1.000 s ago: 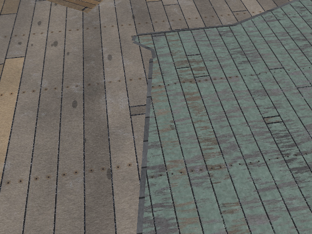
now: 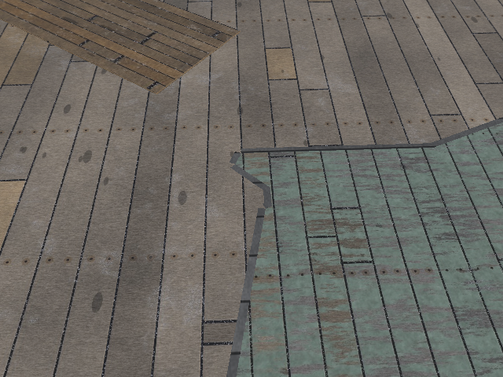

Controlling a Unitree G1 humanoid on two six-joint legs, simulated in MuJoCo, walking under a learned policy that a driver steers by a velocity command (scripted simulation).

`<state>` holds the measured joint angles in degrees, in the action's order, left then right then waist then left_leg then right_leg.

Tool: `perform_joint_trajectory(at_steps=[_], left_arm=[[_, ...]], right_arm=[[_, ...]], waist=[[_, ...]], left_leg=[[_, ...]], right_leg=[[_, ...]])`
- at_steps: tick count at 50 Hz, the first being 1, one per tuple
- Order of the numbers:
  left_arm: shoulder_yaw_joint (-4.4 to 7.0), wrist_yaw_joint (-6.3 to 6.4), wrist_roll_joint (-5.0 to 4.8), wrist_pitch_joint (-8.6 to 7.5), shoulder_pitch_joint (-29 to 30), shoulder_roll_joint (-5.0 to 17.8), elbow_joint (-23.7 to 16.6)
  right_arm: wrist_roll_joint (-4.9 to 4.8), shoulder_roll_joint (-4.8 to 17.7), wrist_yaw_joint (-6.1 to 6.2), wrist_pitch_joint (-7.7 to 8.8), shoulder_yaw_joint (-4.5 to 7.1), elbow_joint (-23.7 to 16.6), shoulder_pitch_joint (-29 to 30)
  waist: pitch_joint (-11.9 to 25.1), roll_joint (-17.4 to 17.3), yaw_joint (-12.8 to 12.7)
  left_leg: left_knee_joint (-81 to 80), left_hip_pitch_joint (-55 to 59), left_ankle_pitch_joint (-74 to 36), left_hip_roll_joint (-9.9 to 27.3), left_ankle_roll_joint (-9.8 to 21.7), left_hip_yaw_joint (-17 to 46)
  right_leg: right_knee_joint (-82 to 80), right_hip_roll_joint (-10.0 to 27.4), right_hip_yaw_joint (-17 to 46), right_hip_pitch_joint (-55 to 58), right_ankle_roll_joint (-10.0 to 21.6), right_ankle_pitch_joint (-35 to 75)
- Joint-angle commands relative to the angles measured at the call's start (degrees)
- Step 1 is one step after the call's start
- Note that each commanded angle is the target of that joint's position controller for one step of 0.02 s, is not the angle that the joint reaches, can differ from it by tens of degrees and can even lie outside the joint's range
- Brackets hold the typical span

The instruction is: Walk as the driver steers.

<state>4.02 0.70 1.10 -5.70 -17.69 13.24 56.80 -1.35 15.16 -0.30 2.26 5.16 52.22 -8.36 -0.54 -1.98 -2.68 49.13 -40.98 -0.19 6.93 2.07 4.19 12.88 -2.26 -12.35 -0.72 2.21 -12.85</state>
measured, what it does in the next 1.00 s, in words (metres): walks ahead, turning left: left foot, then right foot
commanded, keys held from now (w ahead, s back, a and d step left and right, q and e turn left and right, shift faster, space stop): w+q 0.28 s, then w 0.72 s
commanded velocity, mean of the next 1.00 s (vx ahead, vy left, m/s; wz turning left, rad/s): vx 0.50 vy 0.00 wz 0.27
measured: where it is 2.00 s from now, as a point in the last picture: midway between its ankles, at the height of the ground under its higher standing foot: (201, 224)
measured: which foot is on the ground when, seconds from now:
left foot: up 0.00-0.20, down 0.22-0.74, up 0.76-1.00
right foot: down 0.00-0.22, up 0.24-0.72, down 0.74-1.00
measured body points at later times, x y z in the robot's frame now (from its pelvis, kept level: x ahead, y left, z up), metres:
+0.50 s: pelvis +0.28 +0.07 +0.00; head +0.31 +0.09 +0.45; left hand +0.40 +0.37 -0.10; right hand +0.39 -0.18 -0.12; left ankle +0.24 +0.13 -0.74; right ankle +0.44 -0.10 -0.67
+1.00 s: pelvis +0.58 +0.07 +0.00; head +0.60 +0.07 +0.45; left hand +0.55 +0.34 -0.13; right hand +0.78 -0.16 -0.11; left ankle +0.59 +0.25 -0.67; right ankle +0.60 -0.01 -0.74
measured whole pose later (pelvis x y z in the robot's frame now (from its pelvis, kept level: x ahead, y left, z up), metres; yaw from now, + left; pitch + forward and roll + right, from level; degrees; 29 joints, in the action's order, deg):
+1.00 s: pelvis +0.58 +0.07 +0.00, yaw +15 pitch +1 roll -1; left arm 3.0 -1.5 0.2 -5.6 -16.9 14.3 52.8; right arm -0.5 16.2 0.6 3.8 3.9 46.6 -10.8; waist -1.0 -2.2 -2.4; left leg 57.2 -35.3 13.4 6.4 0.9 2.5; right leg 17.3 -3.9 -3.1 -9.9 3.4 -8.9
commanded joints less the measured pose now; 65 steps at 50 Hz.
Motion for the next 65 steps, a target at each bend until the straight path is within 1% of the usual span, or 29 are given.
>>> perform_joint_trajectory(at_steps=[1,5,7,9,10,11,12,13,14,15,16,17,23,27,32,35,37,38,39,40,41,42,43,47,54,59,62,64,65], left_arm=[[1.71,0.89,-0.48,-0.43,1.78,9.1,-3.45],[2.25,1.0,-1.33,1.33,-1.71,10.19,-2.51],[2.67,1.27,-1.81,2.11,-0.29,11.73,-3.24],[3.08,1.64,-2.09,3.03,1.41,13.51,-4.09],[2.96,1.67,-2.37,3.25,3.05,13.64,-4.65],[2.33,1.66,-1.28,2.64,2.75,12.03,-5.9],[-0.47,0.55,-0.44,0.48,-2.0,2.68,-9.42],[0.32,-0.34,-2.9,-2.29,4.82,7.63,-10.63],[0.73,-0.77,-4.44,-3.51,9.19,9.24,-11.97],[0.62,-0.46,-3.63,-3.79,8.85,8.5,-11.14],[1.09,-0.05,-1.99,-3.37,8.77,8.92,-10.37],[1.42,-0.14,-1.72,-2.58,7.48,9.25,-10.1],[0.65,-0.26,-0.91,0.36,12.56,6.12,-11.63],[0.08,-0.93,-1.51,0.0,19.36,5.39,-13.06],[-0.07,-2.39,-1.89,-0.89,24.53,6.52,-15.1],[0.44,-3.02,-1.89,-1.42,20.61,8.08,-14.73],[2.3,-2.63,-1.38,-1.48,7.14,11.76,-10.75],[3.07,-2.27,-0.66,-1.34,-3.16,15.22,-9.07],[3.77,-2.8,-1.0,-1.0,-6.65,18.1,-7.13],[2.31,-2.88,-2.3,-0.85,-5.98,12.33,-7.28],[1.49,-2.59,-2.2,-0.75,-1.16,9.85,-8.29],[0.97,-2.55,-1.37,-0.5,3.11,8.96,-9.16],[0.68,-2.56,-0.73,-0.54,5.4,8.38,-9.51],[0.43,-2.35,-0.9,-1.09,5.47,8.67,-8.51],[0.88,-0.95,-1.78,-0.14,0.12,10.98,-6.26],[1.0,-0.83,-2.2,1.2,-4.82,11.48,-3.86],[1.53,-0.39,-2.36,2.11,-3.95,12.88,-3.55],[1.2,-0.17,-2.32,2.6,-1.96,12.26,-4.1],[0.2,-0.05,-1.27,2.48,-1.85,10.21,-5.6]], right_arm=[[0.36,0.87,-1.09,0.47,-0.49,-4.72,5.52],[0.1,0.8,-2.62,0.41,-0.9,-8.6,10.78],[-0.06,2.3,-3.24,0.31,-0.25,-9.79,9.51],[-0.48,5.73,-3.3,0.11,1.5,-8.99,1.49],[-0.61,8.94,-2.73,0.12,3.29,-6.86,-7.68],[-0.32,14.26,-1.32,-0.47,5.18,-5.13,-15.59],[-0.3,19.11,-1.19,0.05,5.6,-6.24,-12.92],[0.54,13.64,-1.4,0.57,3.79,-6.96,-14.91],[0.88,10.51,-1.35,1.29,3.01,-6.64,-13.46],[0.47,8.38,-1.42,1.89,2.39,-7.03,-9.82],[0.46,6.14,-1.3,2.07,1.71,-7.68,-6.65],[1.12,5.35,-1.06,2.25,1.27,-8.39,-5.05],[0.77,8.13,0.68,2.51,1.46,-7.03,-8.41],[0.68,8.17,0.86,2.39,1.16,-6.08,-10.24],[0.5,8.25,0.95,1.94,1.09,-3.52,-14.16],[0.55,9.57,1.42,1.23,1.45,-3.08,-13.47],[0.68,8.85,1.43,0.83,0.92,-3.79,-11.35],[1.69,6.47,1.43,0.75,-0.21,-5.02,-11.86],[0.7,0.12,0.74,1.99,-1.83,-4.69,-21.21],[-0.3,6.06,0.59,2.86,-0.91,-4.12,-17.1],[-1.05,8.8,0.43,3.42,-0.19,-6.17,-10.44],[-0.52,8.34,0.73,3.53,-0.28,-7.04,-6.54],[0.23,7.8,0.87,3.45,-0.04,-7.39,-6.03],[0.62,4.59,1.0,1.91,-0.29,-7.02,-8.24],[0.96,2.54,0.33,2.31,-1.31,-10.39,4.55],[0.25,2.96,-1.16,2.94,-1.7,-13.32,12.34],[0.25,4.91,-1.91,3.43,-1.15,-13.58,10.35],[0.66,8.85,-1.48,3.52,0.94,-9.76,-2.44],[1.45,12.73,-0.87,3.39,2.16,-7.49,-13.24]], waist=[[-4.38,3.46,-0.06],[-5.83,3.55,-1.27],[-3.47,5.71,0.88],[1.74,8.24,6.12],[6.37,7.3,11.24],[11.48,0.29,13.73],[16.53,-13.76,5.82],[19.69,-5.25,9.63],[13.0,-2.55,9.82],[8.99,2.54,6.82],[6.57,3.23,4.92],[5.86,1.47,3.21],[1.61,-0.45,3.36],[-0.3,-2.1,6.24],[-3.08,-2.66,7.99],[-1.43,-4.55,5.09],[7.26,-3.32,-1.75],[15.85,3.19,-5.0],[22.54,20.22,-0.69],[19.15,14.03,-3.4],[10.14,9.91,-3.42],[5.24,4.25,-1.81],[2.71,4.73,-0.02],[1.25,6.68,3.21],[-1.09,5.05,-0.34],[-3.4,5.51,-2.65],[-1.86,6.99,0.02],[6.17,6.53,6.88],[14.65,2.02,10.76]], left_leg=[[-6.62,0.93,-5.03,0.09,0.17,-3.23],[-11.72,-2.08,1.05,-1.59,1.9,-6.74],[-12.42,3.68,6.59,-4.73,3.69,-10.1],[-12.21,15.14,12.01,-9.04,6.26,-12.61],[-17.1,28.47,8.16,-11.14,8.47,-12.03],[-18.95,45.56,8.82,-3.61,11.82,1.51],[-26.62,63.04,15.85,10.95,24.39,37.05],[-32.52,66.62,15.09,11.68,22.96,42.04],[-31.87,62.13,7.83,9.76,19.67,31.9],[-31.16,53.96,1.0,7.13,17.24,23.78],[-31.84,46.76,-4.32,5.45,16.04,18.45],[-32.58,41.41,-9.17,4.8,16.22,16.11],[-38.12,32.16,-10.84,2.31,13.6,7.71],[-38.96,32.01,-3.0,0.46,10.43,4.32],[-36.11,40.49,-2.41,4.73,9.88,6.74],[-31.09,44.71,-14.17,6.43,8.07,7.1],[-16.01,41.01,-27.71,1.92,5.74,3.31],[1.37,29.82,-11.56,-2.25,3.79,0.71],[20.85,7.12,29.97,-12.24,-0.15,0.09],[26.55,-0.47,32.95,-9.53,0.55,5.4],[26.7,-3.77,27.56,-6.44,1.18,3.82],[23.83,-1.39,22.45,-3.52,1.42,1.73],[20.76,0.53,19.5,-1.9,1.01,1.33],[12.37,5.44,16.4,1.06,-0.51,0.22],[-10.69,4.82,-4.07,-0.54,-2.42,-3.1],[-18.47,3.43,-2.91,-2.52,-1.24,-3.82],[-20.91,8.11,3.3,-4.0,1.04,-4.33],[-22.82,26.77,2.74,-6.92,3.99,-7.04],[-19.77,44.98,-0.03,1.76,7.68,2.33]], right_leg=[[-7.12,16.6,3.07,-3.1,6.06,17.27],[-2.11,19.16,0.5,6.8,5.61,27.01],[3.81,19.46,-1.23,8.64,4.56,44.62],[16.65,19.03,-2.04,8.3,3.26,60.07],[28.68,16.96,-2.99,3.45,1.41,56.76],[46.66,14.13,-2.94,-11.34,-1.31,35.15],[67.3,0.1,5.06,-37.13,-4.96,-18.58],[71.22,0.88,17.28,-44.29,-3.28,-19.89],[68.13,3.7,17.48,-47.31,-1.63,-14.96],[62.2,6.59,17.31,-44.45,-1.18,-10.84],[57.99,8.27,16.48,-40.58,-1.52,-8.52],[56.39,9.39,16.71,-36.2,-2.0,-7.16],[38.38,10.24,14.21,-35.6,-5.01,4.41],[23.98,7.85,13.15,-33.28,-4.24,18.1],[17.07,6.18,13.2,-36.19,-1.69,16.53],[15.12,4.54,12.23,-31.29,1.0,10.29],[14.56,2.83,10.59,-11.59,4.2,12.0],[15.95,13.12,22.71,5.42,8.06,11.89],[9.6,25.27,50.19,24.24,17.52,-0.43],[4.31,23.8,54.64,22.85,15.55,-13.02],[3.11,21.8,45.85,14.86,12.61,-12.81],[1.57,19.27,39.13,5.78,10.73,-6.77],[0.46,18.29,35.56,-0.51,11.23,-0.68],[-4.04,15.75,26.7,-8.48,11.99,10.42],[-6.02,11.87,16.33,-7.05,8.9,16.42],[-2.96,15.34,17.11,1.15,8.6,16.74],[2.02,17.44,17.7,5.2,7.16,25.94],[16.5,13.58,14.14,2.65,4.84,40.64],[32.85,10.49,11.82,-8.84,2.77,28.52]])
Velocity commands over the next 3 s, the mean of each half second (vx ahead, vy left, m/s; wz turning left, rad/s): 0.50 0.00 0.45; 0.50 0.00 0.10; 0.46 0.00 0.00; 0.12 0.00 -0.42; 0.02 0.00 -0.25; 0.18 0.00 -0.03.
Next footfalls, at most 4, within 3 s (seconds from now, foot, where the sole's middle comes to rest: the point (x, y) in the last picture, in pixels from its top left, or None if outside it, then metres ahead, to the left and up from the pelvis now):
0.22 left None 0.28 0.14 -0.78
0.74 right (274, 330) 0.64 0.00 -0.78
1.30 left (175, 256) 0.87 0.31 -0.78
1.78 right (238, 208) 1.07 0.13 -0.78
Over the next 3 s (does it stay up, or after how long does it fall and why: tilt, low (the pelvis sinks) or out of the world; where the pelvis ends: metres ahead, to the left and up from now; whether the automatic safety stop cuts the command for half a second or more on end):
stays up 1.04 0.25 0.00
